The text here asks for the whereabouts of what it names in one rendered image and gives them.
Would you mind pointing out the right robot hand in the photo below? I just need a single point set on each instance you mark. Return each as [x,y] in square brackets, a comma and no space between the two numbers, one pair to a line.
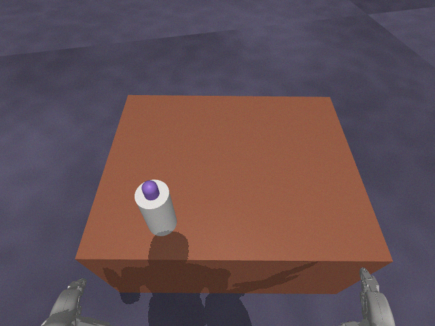
[375,307]

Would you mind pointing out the left robot hand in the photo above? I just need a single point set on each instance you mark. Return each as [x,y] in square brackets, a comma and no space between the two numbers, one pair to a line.
[69,302]

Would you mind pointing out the bottle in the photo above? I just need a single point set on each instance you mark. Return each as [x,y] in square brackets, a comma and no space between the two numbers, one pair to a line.
[154,201]

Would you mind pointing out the left robot arm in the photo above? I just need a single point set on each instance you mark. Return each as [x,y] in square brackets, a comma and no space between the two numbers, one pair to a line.
[60,319]

